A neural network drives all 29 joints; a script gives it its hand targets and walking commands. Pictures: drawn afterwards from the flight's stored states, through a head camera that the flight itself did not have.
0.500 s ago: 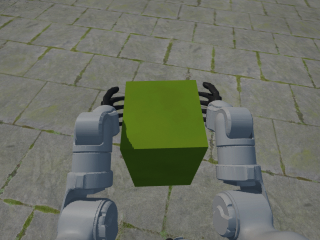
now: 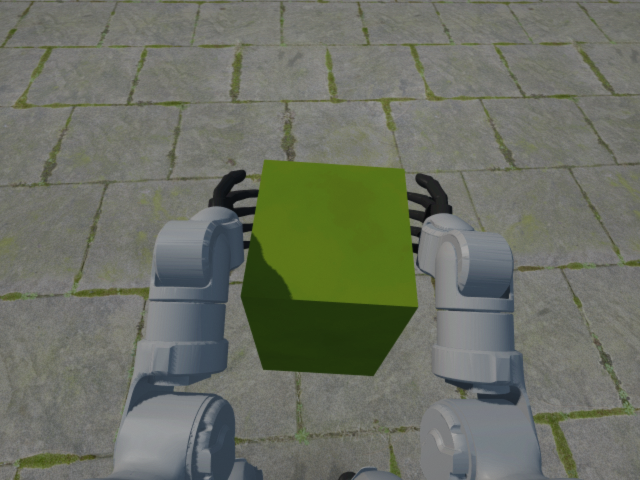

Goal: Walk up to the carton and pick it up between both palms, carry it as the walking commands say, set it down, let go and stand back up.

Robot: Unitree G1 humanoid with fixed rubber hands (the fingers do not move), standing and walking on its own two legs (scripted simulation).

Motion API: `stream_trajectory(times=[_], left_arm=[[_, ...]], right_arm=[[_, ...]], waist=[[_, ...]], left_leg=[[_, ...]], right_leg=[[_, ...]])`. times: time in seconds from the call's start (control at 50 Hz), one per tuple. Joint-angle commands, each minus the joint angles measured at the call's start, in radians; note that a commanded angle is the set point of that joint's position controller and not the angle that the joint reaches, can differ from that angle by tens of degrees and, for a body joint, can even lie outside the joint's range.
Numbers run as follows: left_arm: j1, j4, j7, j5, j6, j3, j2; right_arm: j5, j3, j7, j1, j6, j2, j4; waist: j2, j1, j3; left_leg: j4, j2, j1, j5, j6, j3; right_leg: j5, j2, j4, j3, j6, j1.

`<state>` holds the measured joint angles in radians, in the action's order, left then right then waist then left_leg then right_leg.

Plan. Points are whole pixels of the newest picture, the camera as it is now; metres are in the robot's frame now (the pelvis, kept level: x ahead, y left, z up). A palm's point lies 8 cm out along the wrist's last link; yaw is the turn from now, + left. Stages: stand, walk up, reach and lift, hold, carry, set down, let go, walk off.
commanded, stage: carry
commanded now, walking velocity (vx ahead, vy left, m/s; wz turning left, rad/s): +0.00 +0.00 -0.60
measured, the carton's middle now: (325, 281) +0.35 -0.01 +0.03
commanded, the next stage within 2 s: none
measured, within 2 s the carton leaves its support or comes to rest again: neither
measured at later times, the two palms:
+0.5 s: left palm (297, 242) +0.35 +0.02 +0.12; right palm (535, 304) +0.28 -0.21 +0.12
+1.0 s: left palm (367, 311) +0.28 -0.05 +0.11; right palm out of the picture +0.14 -0.25 +0.12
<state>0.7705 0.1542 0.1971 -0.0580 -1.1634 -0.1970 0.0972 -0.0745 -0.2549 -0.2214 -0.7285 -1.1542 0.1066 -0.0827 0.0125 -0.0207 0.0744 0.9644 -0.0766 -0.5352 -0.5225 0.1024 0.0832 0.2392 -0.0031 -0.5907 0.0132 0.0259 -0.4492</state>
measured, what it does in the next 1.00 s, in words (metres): walks backwards, turning right: left foot, then right foot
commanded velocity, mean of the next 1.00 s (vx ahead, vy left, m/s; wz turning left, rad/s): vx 0.00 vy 0.00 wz -0.60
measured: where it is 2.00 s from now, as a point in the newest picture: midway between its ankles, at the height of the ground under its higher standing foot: outside the picture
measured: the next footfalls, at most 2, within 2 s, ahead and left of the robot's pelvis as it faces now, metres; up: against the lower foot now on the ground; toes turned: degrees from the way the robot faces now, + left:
left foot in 0.14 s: +0.06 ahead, +0.13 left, +0.00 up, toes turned +0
right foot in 0.44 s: -0.03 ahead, -0.11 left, +0.00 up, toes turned -23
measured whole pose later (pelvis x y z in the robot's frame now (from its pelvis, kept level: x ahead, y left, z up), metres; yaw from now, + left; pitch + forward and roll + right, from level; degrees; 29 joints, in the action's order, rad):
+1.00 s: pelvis -0.10 +0.05 +0.00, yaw -38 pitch +3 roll -3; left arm 0.70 0.15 0.20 0.01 -1.18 -0.17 0.04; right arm -0.13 -0.21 -0.21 -0.68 -1.14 0.15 -0.11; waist -0.01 0.08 0.01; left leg 0.64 -0.21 -0.39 -0.29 0.02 0.22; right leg 0.45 0.01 -0.76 0.11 -0.02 -0.42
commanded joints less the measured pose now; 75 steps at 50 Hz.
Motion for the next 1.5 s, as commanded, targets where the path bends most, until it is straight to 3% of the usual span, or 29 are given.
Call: stream_trajectory(times=[0.0,0.12,0.16,0.18,0.22,0.38,0.42,0.44,0.46,0.48,0.52,0.7,0.74,0.76,0.78,0.82,0.88,1.0,1.02,1.04,1.06,1.08,1.12,1.32,1.36,1.38,1.4,1.44,1.48], left_arm=[[0.585,-0.147,-0.196,0.346,0.024,0.529,1.0],[0.585,-0.182,-0.192,0.33,0.034,0.584,0.971],[0.458,-0.162,-0.2,0.319,0.017,0.594,0.994],[0.592,-0.198,-0.206,0.359,0.027,0.656,1.0],[0.673,-0.164,-0.221,0.424,0.028,0.694,1.028],[0.591,0.005,-0.239,0.472,-0.001,0.669,1.056],[0.585,0.05,-0.252,0.455,-0.007,0.624,1.063],[0.694,0.045,-0.254,0.461,0.005,0.622,1.035],[0.69,0.064,-0.25,0.453,0.005,0.582,1.037],[0.644,0.071,-0.247,0.428,0.001,0.552,1.041],[0.689,0.011,-0.233,0.399,0.009,0.536,1.042],[0.563,-0.079,-0.192,0.3,0.016,0.487,0.988],[0.563,-0.084,-0.197,0.31,0.015,0.516,0.994],[0.553,-0.103,-0.203,0.316,0.008,0.528,1.008],[0.579,-0.109,-0.21,0.339,0.009,0.578,1.028],[0.687,-0.114,-0.22,0.407,0.019,0.636,1.051],[0.67,-0.111,-0.227,0.459,0.014,0.675,1.061],[0.543,0.019,-0.241,0.45,-0.008,0.62,1.066],[0.535,0.041,-0.251,0.44,-0.01,0.601,1.07],[0.591,0.047,-0.259,0.442,-0.005,0.6,1.06],[0.667,0.035,-0.253,0.449,0.016,0.591,1.048],[0.673,0.037,-0.249,0.438,0.01,0.565,1.046],[0.636,0.003,-0.234,0.392,0.011,0.541,1.052],[0.539,-0.078,-0.195,0.292,0.023,0.494,1.0],[0.543,-0.1,-0.201,0.309,0.021,0.528,1.009],[0.591,-0.119,-0.207,0.329,0.015,0.556,1.024],[0.58,-0.092,-0.212,0.344,0.014,0.589,1.039],[0.604,-0.096,-0.224,0.393,0.021,0.627,1.059],[0.614,-0.114,-0.23,0.435,0.019,0.665,1.068]], right_arm=[[0.434,0.688,0.229,-0.698,0.007,1.111,0.051],[0.436,0.706,0.248,-0.676,0.02,1.09,0.043],[0.389,0.665,0.257,-0.493,0.016,1.056,-0.021],[0.394,0.688,0.264,-0.568,0.025,1.062,0.013],[0.374,0.687,0.251,-0.655,0.037,1.03,0.043],[0.304,0.612,0.224,-0.526,0.017,0.965,-0.048],[0.298,0.591,0.227,-0.518,0.009,0.981,-0.076],[0.328,0.606,0.23,-0.67,0.017,0.982,-0.037],[0.344,0.603,0.231,-0.724,0.01,1.017,-0.05],[0.352,0.603,0.236,-0.686,0.002,1.046,-0.094],[0.4,0.626,0.25,-0.742,0.005,1.082,-0.08],[0.444,0.64,0.262,-0.642,0.003,1.109,-0.067],[0.436,0.637,0.27,-0.655,0.008,1.092,-0.051],[0.412,0.622,0.272,-0.587,0.012,1.074,-0.074],[0.391,0.623,0.274,-0.558,0.017,1.083,-0.066],[0.393,0.647,0.264,-0.666,0.03,1.051,0.004],[0.356,0.65,0.24,-0.629,0.031,1.017,0.052],[0.3,0.598,0.227,-0.486,0.014,0.976,-0.024],[0.294,0.59,0.229,-0.48,0.012,0.986,-0.031],[0.306,0.594,0.232,-0.568,0.017,0.982,-0.016],[0.352,0.619,0.237,-0.722,0.021,1.006,0.032],[0.362,0.624,0.234,-0.73,0.014,1.031,-0.027],[0.398,0.635,0.249,-0.708,0.011,1.069,-0.042],[0.428,0.633,0.276,-0.594,0.009,1.105,-0.082],[0.421,0.633,0.281,-0.6,0.015,1.088,-0.067],[0.393,0.621,0.282,-0.563,0.023,1.076,-0.085],[0.374,0.618,0.282,-0.525,0.023,1.082,-0.075],[0.367,0.636,0.27,-0.559,0.032,1.055,-0.014],[0.346,0.65,0.254,-0.566,0.034,1.033,0.052]], waist=[[0.171,0.05,-0.599],[0.11,0.029,-0.623],[-0.345,0.034,-0.623],[-0.274,0.023,-0.612],[-0.156,0.021,-0.562],[-0.261,0.013,-0.519],[-0.138,0.018,-0.517],[0.13,0.019,-0.52],[0.288,0.039,-0.504],[0.222,0.038,-0.511],[0.136,0.03,-0.517],[0.167,0.035,-0.578],[0.038,0.032,-0.591],[-0.257,0.034,-0.555],[-0.299,0.024,-0.547],[-0.146,0.024,-0.511],[-0.218,0.015,-0.5],[-0.241,0.023,-0.511],[-0.169,0.024,-0.519],[0.006,0.019,-0.527],[0.295,0.039,-0.52],[0.243,0.038,-0.53],[0.135,0.031,-0.539],[0.154,0.03,-0.588],[-0.023,0.03,-0.584],[-0.305,0.023,-0.526],[-0.286,0.016,-0.507],[-0.134,0.021,-0.48],[-0.197,0.016,-0.474]], left_leg=[[-0.068,0.015,-0.028,0.053,0.002,-0.016],[-0.52,0.002,0.349,0.344,-0.031,-0.007],[-0.544,-0.422,0.614,0.819,-0.242,-0.374],[-0.505,-0.447,0.621,0.963,-0.29,-0.347],[-0.503,-0.368,0.557,0.921,-0.249,-0.195],[-0.359,-0.288,0.533,0.804,-0.159,0.047],[-0.237,-0.256,0.364,0.587,-0.062,0.088],[-0.104,-0.14,0.117,0.267,0.009,0.12],[-0.012,-0.048,-0.049,-0.143,0.025,0.073],[0.067,-0.044,-0.092,-0.142,0.022,0.009],[0.089,-0.037,-0.122,-0.033,0.008,-0.027],[-0.375,0.039,0.175,0.167,-0.013,0.022],[-0.553,-0.102,0.449,0.386,-0.069,-0.09],[-0.569,-0.351,0.534,0.65,-0.188,-0.325],[-0.551,-0.447,0.523,0.81,-0.276,-0.35],[-0.54,-0.389,0.488,0.792,-0.258,-0.215],[-0.488,-0.291,0.482,0.756,-0.202,-0.022],[-0.326,-0.297,0.472,0.727,-0.123,0.08],[-0.248,-0.278,0.383,0.625,-0.07,0.103],[-0.138,-0.217,0.179,0.374,-0.01,0.118],[-0.027,-0.074,-0.03,-0.091,0.029,0.111],[0.071,-0.072,-0.085,-0.14,0.027,0.022],[0.1,-0.055,-0.12,-0.041,0.014,-0.019],[-0.384,0.025,0.196,0.164,-0.016,0.014],[-0.554,-0.152,0.455,0.335,-0.092,-0.157],[-0.597,-0.376,0.473,0.51,-0.21,-0.35],[-0.584,-0.452,0.458,0.65,-0.279,-0.357],[-0.566,-0.384,0.427,0.654,-0.248,-0.2],[-0.518,-0.308,0.445,0.667,-0.206,-0.056]], right_leg=[[-0.809,0.247,0.048,-0.224,0.122,0.51],[-0.545,0.144,-0.033,-0.171,0.039,0.291],[0.306,-0.033,-0.311,0.039,-0.044,-0.121],[0.4,0.016,-0.429,0.009,-0.026,-0.154],[0.326,0.048,-0.43,0.022,-0.034,-0.135],[0.113,-0.033,0.029,0.144,-0.055,0.048],[-0.128,0.064,0.205,0.02,-0.024,0.24],[-0.677,0.297,0.14,-0.296,0.074,0.376],[-0.938,0.361,0.104,-0.381,0.171,0.452],[-0.96,0.336,0.084,-0.354,0.178,0.491],[-0.817,0.298,0.078,-0.285,0.142,0.493],[-0.62,0.198,0.039,-0.225,0.092,0.385],[-0.305,0.107,-0.069,-0.143,0.017,0.144],[0.098,-0.015,-0.23,-0.002,-0.032,-0.09],[0.365,0.015,-0.415,0.017,-0.019,-0.145],[0.315,0.056,-0.466,0.007,-0.018,-0.143],[0.251,0.028,-0.323,0.083,-0.05,-0.063],[0.028,-0.027,0.116,0.133,-0.041,0.1],[-0.077,0.035,0.195,0.05,-0.024,0.207],[-0.476,0.196,0.165,-0.163,0.031,0.348],[-0.905,0.364,0.109,-0.401,0.161,0.426],[-0.961,0.337,0.085,-0.363,0.182,0.477],[-0.811,0.295,0.076,-0.286,0.151,0.492],[-0.545,0.192,0.057,-0.241,0.087,0.348],[-0.217,0.077,-0.056,-0.137,-0.001,0.072],[0.19,-0.029,-0.245,0.005,-0.031,-0.121],[0.341,0.018,-0.44,0.004,-0.018,-0.165],[0.278,0.058,-0.479,0.002,-0.023,-0.151],[0.249,0.047,-0.384,0.057,-0.05,-0.111]])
